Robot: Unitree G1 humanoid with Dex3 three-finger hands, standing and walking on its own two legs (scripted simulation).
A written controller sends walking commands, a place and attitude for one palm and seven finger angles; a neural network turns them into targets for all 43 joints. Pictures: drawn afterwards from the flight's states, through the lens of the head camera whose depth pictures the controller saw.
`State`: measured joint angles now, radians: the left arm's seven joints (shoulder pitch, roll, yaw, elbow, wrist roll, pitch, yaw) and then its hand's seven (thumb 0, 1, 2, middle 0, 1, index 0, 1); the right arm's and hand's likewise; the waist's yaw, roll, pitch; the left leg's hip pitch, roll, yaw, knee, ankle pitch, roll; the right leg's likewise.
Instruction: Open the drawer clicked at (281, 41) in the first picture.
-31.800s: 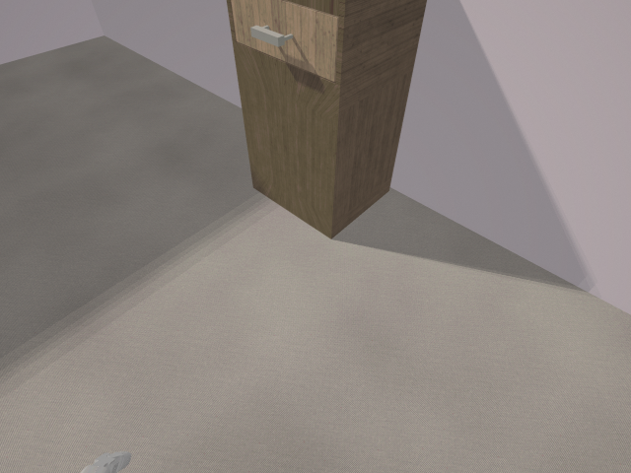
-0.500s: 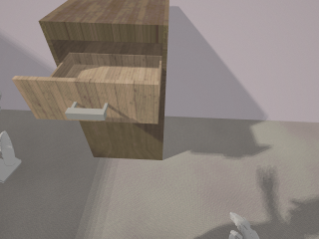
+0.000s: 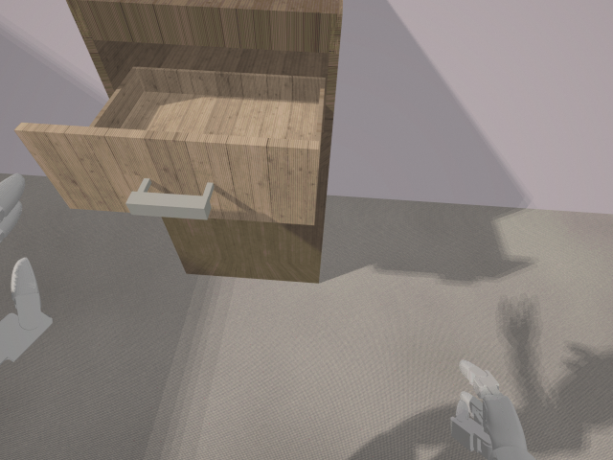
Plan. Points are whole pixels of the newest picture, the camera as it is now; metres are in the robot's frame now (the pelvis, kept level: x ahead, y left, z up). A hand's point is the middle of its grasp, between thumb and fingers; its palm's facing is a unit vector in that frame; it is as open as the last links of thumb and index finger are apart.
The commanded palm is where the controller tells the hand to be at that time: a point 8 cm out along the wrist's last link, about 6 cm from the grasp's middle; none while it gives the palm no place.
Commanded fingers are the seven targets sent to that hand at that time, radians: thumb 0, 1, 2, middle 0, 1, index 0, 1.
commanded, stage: stop stepping back and stand still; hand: left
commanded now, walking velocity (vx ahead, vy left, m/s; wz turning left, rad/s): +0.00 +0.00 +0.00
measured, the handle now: (173, 195) +0.50 +0.24 +0.03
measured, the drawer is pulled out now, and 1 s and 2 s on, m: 0.29 0.29 0.29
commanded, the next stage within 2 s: let the arm hang, fingers relaxed in 0.06 s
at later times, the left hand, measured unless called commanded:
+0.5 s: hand out of the picture -0.01 +0.19 -0.18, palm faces +0.05 -0.98 -0.19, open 7.0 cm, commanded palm none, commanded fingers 0.00 0.90 0.90 -0.20 -0.30 -0.20 -0.30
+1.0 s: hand out of the picture -0.04 +0.20 -0.17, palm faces +0.03 -0.98 -0.22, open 7.3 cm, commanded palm none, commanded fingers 0.00 0.90 0.90 -0.20 -0.30 -0.20 -0.30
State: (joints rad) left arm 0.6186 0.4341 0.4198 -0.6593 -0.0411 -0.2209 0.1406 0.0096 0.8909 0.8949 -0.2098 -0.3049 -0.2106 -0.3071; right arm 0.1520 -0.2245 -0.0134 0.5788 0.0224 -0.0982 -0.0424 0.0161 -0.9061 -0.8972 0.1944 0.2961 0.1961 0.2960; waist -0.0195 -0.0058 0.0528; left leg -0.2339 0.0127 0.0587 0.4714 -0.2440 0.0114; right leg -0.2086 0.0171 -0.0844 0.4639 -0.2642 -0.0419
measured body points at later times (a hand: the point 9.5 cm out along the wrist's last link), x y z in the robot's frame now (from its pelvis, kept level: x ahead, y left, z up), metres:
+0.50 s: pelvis -0.03 +0.01 -0.01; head +0.00 +0.02 +0.44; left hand -0.01 +0.24 -0.16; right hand +0.02 -0.23 -0.15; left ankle +0.00 +0.11 -0.74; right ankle -0.01 -0.09 -0.74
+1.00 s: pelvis -0.03 +0.02 +0.00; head -0.03 +0.01 +0.45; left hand -0.04 +0.25 -0.15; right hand -0.04 -0.19 -0.16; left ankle +0.00 +0.11 -0.74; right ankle -0.01 -0.09 -0.74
